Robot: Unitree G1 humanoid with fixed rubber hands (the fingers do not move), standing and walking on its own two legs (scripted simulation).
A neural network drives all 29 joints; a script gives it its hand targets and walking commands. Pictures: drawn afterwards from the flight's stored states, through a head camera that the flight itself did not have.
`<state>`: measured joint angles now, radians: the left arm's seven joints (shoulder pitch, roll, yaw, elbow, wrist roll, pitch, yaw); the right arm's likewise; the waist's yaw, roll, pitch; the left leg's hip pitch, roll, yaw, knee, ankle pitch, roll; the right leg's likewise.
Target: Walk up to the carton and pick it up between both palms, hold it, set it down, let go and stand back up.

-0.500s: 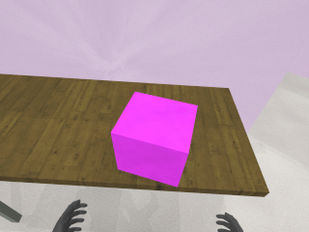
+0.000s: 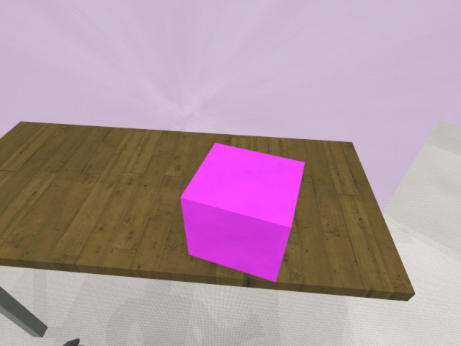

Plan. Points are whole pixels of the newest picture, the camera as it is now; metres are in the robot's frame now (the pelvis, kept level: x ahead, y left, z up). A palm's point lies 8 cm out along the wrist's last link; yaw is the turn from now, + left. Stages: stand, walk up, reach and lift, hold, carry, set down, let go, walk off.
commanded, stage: stand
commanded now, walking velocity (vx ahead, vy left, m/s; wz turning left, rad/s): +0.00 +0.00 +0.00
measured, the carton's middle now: (244, 210) +0.42 -0.02 +0.01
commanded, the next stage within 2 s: none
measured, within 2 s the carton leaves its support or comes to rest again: neither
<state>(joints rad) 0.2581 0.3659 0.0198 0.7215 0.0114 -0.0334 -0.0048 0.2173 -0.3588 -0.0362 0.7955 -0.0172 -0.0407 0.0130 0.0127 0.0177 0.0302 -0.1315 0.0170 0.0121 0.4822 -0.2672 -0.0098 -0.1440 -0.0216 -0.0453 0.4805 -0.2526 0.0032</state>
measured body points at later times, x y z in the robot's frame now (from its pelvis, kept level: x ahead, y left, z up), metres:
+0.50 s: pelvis -0.03 +0.00 +0.00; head -0.03 +0.00 +0.45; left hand +0.06 +0.31 -0.10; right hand +0.07 -0.29 -0.12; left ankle +0.00 +0.12 -0.74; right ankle +0.01 -0.12 -0.74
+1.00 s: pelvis -0.03 +0.00 +0.00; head -0.03 -0.01 +0.45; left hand +0.06 +0.31 -0.11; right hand +0.06 -0.30 -0.12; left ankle +0.00 +0.13 -0.74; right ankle +0.01 -0.12 -0.74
